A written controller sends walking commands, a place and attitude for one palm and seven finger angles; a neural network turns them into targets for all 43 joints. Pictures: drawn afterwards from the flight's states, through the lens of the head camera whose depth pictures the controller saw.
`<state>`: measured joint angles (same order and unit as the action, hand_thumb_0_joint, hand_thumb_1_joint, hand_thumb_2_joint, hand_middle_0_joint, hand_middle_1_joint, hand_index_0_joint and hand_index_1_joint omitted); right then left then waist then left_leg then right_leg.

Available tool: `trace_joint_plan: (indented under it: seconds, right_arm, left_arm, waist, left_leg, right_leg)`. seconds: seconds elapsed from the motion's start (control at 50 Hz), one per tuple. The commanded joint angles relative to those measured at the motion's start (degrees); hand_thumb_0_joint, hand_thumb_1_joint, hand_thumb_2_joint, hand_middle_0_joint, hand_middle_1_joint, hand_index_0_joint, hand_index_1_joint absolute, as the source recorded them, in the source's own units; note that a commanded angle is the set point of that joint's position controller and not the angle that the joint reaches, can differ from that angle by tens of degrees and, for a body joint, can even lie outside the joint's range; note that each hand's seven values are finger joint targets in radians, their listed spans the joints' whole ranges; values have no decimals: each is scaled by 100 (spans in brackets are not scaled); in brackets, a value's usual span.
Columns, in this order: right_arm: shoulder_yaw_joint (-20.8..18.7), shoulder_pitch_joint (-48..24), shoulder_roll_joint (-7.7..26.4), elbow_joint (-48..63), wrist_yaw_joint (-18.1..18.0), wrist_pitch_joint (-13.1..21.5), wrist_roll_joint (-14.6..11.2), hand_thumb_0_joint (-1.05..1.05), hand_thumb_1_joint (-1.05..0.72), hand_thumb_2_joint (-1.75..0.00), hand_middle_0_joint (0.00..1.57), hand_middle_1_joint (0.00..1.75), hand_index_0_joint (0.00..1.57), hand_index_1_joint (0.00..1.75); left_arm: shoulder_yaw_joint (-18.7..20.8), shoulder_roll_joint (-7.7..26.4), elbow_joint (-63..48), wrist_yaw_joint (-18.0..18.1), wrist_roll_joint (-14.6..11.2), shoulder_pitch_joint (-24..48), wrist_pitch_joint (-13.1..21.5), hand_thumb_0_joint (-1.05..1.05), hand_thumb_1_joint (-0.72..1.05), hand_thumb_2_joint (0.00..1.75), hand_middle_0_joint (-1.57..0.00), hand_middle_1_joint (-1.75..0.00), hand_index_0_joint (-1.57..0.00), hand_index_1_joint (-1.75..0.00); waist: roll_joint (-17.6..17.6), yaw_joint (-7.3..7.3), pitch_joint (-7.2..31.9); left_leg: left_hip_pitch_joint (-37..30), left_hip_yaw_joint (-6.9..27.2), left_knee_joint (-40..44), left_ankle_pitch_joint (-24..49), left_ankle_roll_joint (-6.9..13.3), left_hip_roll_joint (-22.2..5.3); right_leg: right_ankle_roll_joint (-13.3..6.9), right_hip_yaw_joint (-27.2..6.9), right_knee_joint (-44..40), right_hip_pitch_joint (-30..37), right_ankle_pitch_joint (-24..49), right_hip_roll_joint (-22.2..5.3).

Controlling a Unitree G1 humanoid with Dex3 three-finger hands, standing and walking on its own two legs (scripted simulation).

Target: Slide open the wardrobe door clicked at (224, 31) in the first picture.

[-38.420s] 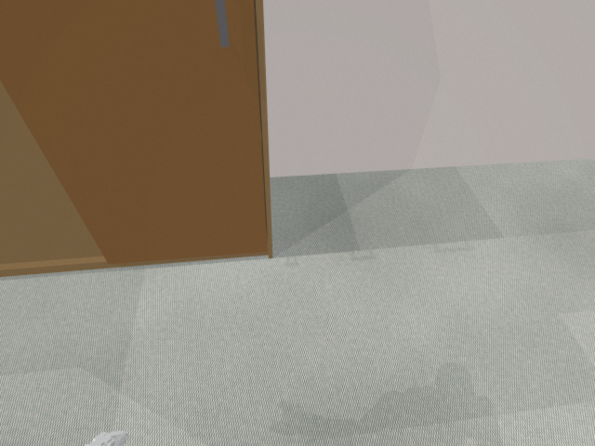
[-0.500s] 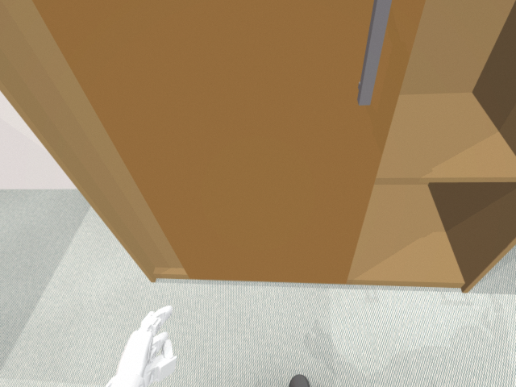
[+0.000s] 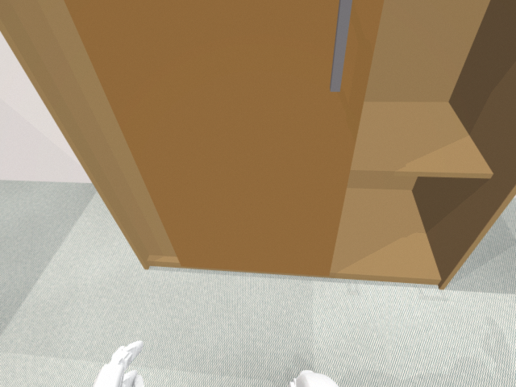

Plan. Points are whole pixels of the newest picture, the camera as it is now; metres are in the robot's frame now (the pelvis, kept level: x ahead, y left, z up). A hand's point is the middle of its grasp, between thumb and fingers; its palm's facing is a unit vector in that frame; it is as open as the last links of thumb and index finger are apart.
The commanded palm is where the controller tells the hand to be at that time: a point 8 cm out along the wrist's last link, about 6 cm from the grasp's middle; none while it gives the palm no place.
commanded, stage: stop stepping back and stand still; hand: right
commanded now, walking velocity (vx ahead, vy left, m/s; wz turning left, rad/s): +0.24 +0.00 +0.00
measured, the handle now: (339, 40) +0.69 -0.16 +0.24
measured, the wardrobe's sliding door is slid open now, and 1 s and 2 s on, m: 0.45 0.45 0.45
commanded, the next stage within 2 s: let the arm hang, fingers relaxed in 1.10 s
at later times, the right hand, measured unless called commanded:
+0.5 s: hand out of the picture +0.19 -0.33 +0.18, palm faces +0.54 +0.70 -0.47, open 7.4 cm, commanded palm +0.13 -0.35 +0.19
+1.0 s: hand out of the picture +0.25 -0.32 +0.15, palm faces +0.45 +0.73 -0.51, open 7.4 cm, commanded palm +0.19 -0.34 +0.19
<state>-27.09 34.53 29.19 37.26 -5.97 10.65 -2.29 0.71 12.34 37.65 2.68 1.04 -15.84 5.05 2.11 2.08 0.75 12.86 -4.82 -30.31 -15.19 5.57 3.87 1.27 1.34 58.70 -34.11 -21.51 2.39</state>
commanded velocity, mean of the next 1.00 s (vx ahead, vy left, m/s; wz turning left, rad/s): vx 0.01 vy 0.06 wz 0.00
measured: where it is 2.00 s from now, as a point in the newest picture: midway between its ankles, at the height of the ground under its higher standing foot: outside the picture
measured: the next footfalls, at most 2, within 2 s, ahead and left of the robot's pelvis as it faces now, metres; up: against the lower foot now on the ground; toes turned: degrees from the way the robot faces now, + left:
right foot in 0.14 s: +0.07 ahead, -0.16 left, +0.00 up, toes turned -5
left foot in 0.38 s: +0.10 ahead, +0.05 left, +0.00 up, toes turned -3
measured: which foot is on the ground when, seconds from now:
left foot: down 0.00-0.14, up 0.16-0.36, down 0.38-1.00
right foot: up 0.00-0.12, down 0.14-1.00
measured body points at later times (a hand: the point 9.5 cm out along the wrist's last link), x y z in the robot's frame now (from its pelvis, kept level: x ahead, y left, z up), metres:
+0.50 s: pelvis +0.02 -0.04 +0.00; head +0.02 -0.04 +0.45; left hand +0.17 +0.18 -0.11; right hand +0.15 -0.37 +0.20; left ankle +0.01 +0.08 -0.73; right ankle +0.01 -0.16 -0.70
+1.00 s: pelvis +0.07 -0.03 +0.01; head +0.09 -0.02 +0.46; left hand +0.25 +0.20 -0.08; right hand +0.22 -0.35 +0.18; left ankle +0.06 +0.06 -0.73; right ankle +0.03 -0.15 -0.73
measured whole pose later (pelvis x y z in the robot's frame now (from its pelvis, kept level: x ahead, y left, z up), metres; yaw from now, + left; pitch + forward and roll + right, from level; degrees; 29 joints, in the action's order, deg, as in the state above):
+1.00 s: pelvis +0.07 -0.03 +0.01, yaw -4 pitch +1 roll +0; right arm -24.0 32.7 23.2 22.9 -8.3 10.6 -3.1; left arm 0.6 13.2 36.2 4.1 -0.8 -11.4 5.6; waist -1.7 0.1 -1.2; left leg 12.4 -1.9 -27.1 -16.0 2.6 2.9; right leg 0.5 0.2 28.4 -12.2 -17.3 -1.3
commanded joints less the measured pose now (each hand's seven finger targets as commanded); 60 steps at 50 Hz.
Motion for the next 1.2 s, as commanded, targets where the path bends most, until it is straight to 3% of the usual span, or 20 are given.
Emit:
trace_joint_plan:
  seconds: [0.0,0.08,0.12,0.16,0.26,0.3,0.32,0.34,0.36,0.4,0.46,0.5,0.52,0.58,0.66,0.78,0.84,1.0,1.16,1.18]
  right_arm:
    - [-226,-1707,373,-872,-181,11,-24,0,-90,-90,20,30,20,30]
    - [407,-2262,150,-13,-232,205,65,0,-90,-90,20,30,20,30]
    - [331,-2687,250,958,-328,511,130,0,-90,-90,20,30,20,30]
    - [-559,-2149,1130,987,-295,724,128,0,-90,-90,20,30,20,30]
    - [-672,-411,613,848,-338,528,8,0,-90,-90,20,30,20,30]
    - [-666,-238,511,245,-373,437,36,0,-90,-90,20,30,20,30]
    - [-664,-296,494,-25,-379,380,38,0,-90,-90,20,30,20,30]
    - [-635,-415,510,-220,-366,289,25,0,-90,-90,20,30,20,30]
    - [-509,-349,333,-575,-354,233,-93,0,-90,-90,20,30,20,30]
    - [-773,-954,722,-352,-418,419,-56,0,-90,-90,20,30,20,30]
    - [-250,-1122,271,-161,-327,377,-56,0,-90,-90,20,30,20,30]
    - [-67,-1459,216,115,-294,500,-67,0,-90,-90,20,30,20,30]
    - [-66,-1715,293,528,-326,571,-43,0,-90,-90,20,30,20,30]
    - [-206,-1730,533,693,-350,637,23,0,-90,-90,20,30,20,30]
    - [-690,-719,775,992,-409,570,92,0,-90,-90,20,30,20,30]
    - [-657,262,383,-215,-345,433,-135,0,-90,-90,20,30,20,30]
    - [-642,35,428,-481,-374,432,-142,0,-90,-90,20,30,20,30]
    - [-192,-710,435,185,-403,379,-17,0,-90,-90,20,30,20,30]
    - [-624,-123,631,190,-462,470,-56,0,-90,-90,20,30,20,30]
    - [2102,-934,-384,-4324,412,-499,441,0,-90,-90,20,30,20,30]
  left_arm:
    - [403,769,-829,207,-69,842,174,0,90,90,-20,-30,-20,-30]
    - [136,672,-698,409,-22,823,458,0,90,90,-20,-30,-20,-30]
    - [98,732,-922,275,11,741,691,0,90,90,-20,-30,-20,-30]
    - [195,562,-824,134,-27,566,823,0,90,90,-20,-30,-20,-30]
    - [206,593,-1022,-13,-16,834,693,0,90,90,-20,-30,-20,-30]
    - [222,526,-1074,36,-5,701,503,0,90,90,-20,-30,-20,-30]
    - [230,500,-1074,53,-30,736,423,0,90,90,-20,-30,-20,-30]
    - [294,470,-1089,64,-87,752,335,0,90,90,-20,-30,-20,-30]
    - [303,527,-1113,98,-163,798,353,0,90,90,-20,-30,-20,-30]
    - [193,483,-837,84,-69,629,442,0,90,90,-20,-30,-20,-30]
    - [156,486,-798,157,-123,861,429,0,90,90,-20,-30,-20,-30]
    - [176,597,-756,241,-77,846,517,0,90,90,-20,-30,-20,-30]
    - [220,734,-887,236,-70,951,593,0,90,90,-20,-30,-20,-30]
    - [213,540,-865,169,-22,817,815,0,90,90,-20,-30,-20,-30]
    - [245,604,-1010,-21,-92,740,860,0,90,90,-20,-30,-20,-30]
    - [284,501,-1144,-47,-211,601,525,0,90,90,-20,-30,-20,-30]
    - [193,475,-1063,71,-208,759,419,0,90,90,-20,-30,-20,-30]
    - [176,677,-1117,269,-172,956,367,0,90,90,-20,-30,-20,-30]
    - [202,669,-1209,204,-140,866,335,0,90,90,-20,-30,-20,-30]
    - [404,1703,118,-352,-206,1251,407,0,90,90,-20,-30,-20,-30]
  waist:
    - [783,-472,-469]
    - [-1414,-449,-497]
    - [-3453,-409,-580]
    - [-1354,-255,-382]
    - [-1962,-100,4]
    - [-1375,-92,279]
    - [-567,-54,292]
    - [935,-103,245]
    - [1318,-149,37]
    - [678,-276,406]
    - [912,-360,259]
    - [-559,-387,298]
    - [-1747,-257,261]
    - [-1394,-232,-140]
    - [-1749,-81,394]
    - [476,-304,708]
    - [677,-261,702]
    - [-492,-195,826]
    - [-806,-129,685]
    - [-478,-436,160]
  left_leg:
    - [2727,1875,2151,-4026,435,-1953]
    - [1872,670,-225,-2646,194,-1069]
    - [2802,141,-3292,-2026,-420,-42]
    - [2308,727,-3971,-1075,-445,-350]
    - [-286,-3,-1079,-669,-441,-287]
    - [-1540,-200,-208,-965,-356,-42]
    - [-1666,385,406,-1313,-161,-346]
    - [-1346,2369,1283,-2146,404,-1361]
    - [-973,3723,1800,-1139,811,-2297]
    - [-1023,3038,1226,1302,933,-2355]
    - [355,1297,399,1045,272,-1621]
    - [581,518,-637,528,-260,-930]
    - [1178,273,-1257,-286,-584,-490]
    - [1211,594,-1744,-1185,-614,-409]
    - [31,353,147,-189,-577,-412]
    - [-862,2037,1090,2851,-7,-1582]
    - [-1218,1657,910,3402,-58,-1617]
    - [-732,871,404,3338,-636,-823]
    - [-1011,867,614,2211,-447,-735]
    - [-120,618,7,3061,-321,-1313]
  right_leg:
    - [-188,-189,501,1377,-49,-744]
    - [-388,311,-3195,2565,-750,-317]
    - [-1273,-3440,-4948,2479,-1934,-2250]
    - [-1540,-3170,-4991,1850,-1215,-2315]
    - [-793,-960,-4433,536,-1453,-1485]
    - [-568,-610,-3629,-72,-1843,-1197]
    - [-435,-290,-2432,-288,-1629,-895]
    - [-263,138,-667,-674,-1230,-323]
    - [-224,-111,564,-858,-1012,-201]
    - [-137,-325,507,-495,-730,-543]
    - [-255,-169,-2087,1746,188,-678]
    - [-201,-182,-3420,2757,1403,-545]
    - [-467,-1607,-3871,3010,2179,-1476]
    - [-978,-2434,-4493,2516,1877,-2023]
    - [-599,-795,-3431,2639,3634,-1498]
    - [-48,-115,-2047,1474,524,-358]
    - [-153,-260,-2234,1198,50,-436]
    - [-351,-325,-3095,2732,3640,-847]
    - [-235,-441,-3402,2112,2674,-716]
    - [-232,-360,-2400,1719,2970,-808]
